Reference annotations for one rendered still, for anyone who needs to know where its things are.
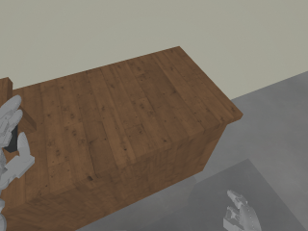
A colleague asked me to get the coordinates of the left robot hand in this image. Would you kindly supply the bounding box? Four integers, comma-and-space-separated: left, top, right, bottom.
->
0, 94, 35, 195

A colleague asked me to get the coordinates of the counter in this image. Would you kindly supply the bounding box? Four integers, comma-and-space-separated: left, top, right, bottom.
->
0, 46, 244, 231

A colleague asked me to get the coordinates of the tap lever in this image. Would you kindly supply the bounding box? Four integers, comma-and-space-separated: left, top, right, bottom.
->
3, 124, 18, 153

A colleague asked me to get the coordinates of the right robot hand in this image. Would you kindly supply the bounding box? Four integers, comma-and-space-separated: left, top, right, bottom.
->
223, 190, 262, 231

